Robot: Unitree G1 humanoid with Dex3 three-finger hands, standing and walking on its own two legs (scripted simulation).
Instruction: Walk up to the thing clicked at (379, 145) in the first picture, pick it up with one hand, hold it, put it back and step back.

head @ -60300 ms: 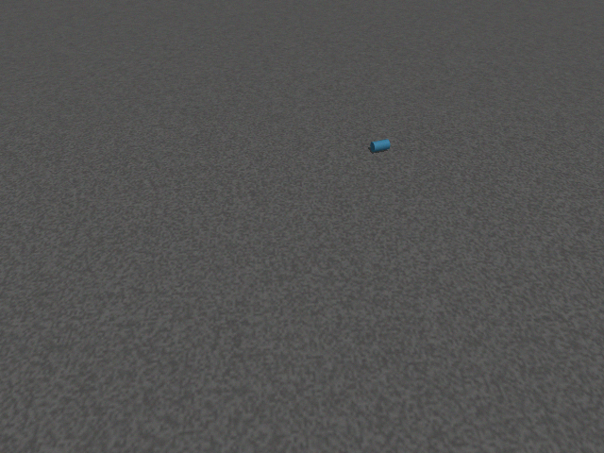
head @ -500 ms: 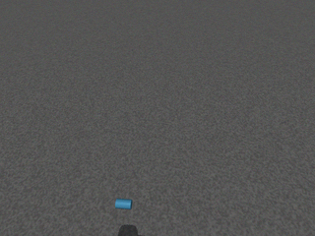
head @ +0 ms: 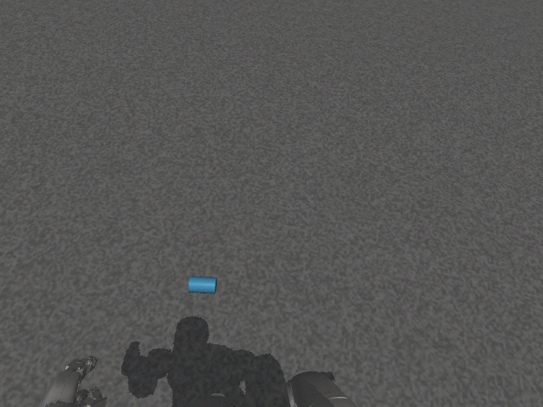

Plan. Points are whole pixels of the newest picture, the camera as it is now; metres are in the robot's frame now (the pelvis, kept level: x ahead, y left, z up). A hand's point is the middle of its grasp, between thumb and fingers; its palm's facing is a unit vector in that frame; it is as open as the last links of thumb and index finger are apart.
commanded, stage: step back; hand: left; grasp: from above
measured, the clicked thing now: (203, 284) +0.53 +0.20 -0.74
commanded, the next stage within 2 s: none
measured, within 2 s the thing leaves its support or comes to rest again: neither
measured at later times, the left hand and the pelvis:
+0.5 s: hand out of the picture +0.02 +0.24 -0.13, palm faces -0.01 -0.91 -0.41, open 7.4 cm; pelvis -0.11 -0.02 +0.00, yaw -1 degrees
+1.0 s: hand out of the picture -0.17 +0.24 -0.16, palm faces -0.07 -0.91 -0.40, open 7.4 cm; pelvis -0.26 -0.03 -0.01, yaw -5 degrees
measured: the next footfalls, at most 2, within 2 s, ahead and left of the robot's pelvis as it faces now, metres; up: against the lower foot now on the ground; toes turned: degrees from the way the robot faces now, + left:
right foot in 0.24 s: -0.03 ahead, -0.14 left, +0.00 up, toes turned +0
left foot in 0.58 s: -0.11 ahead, +0.11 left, +0.00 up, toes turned -2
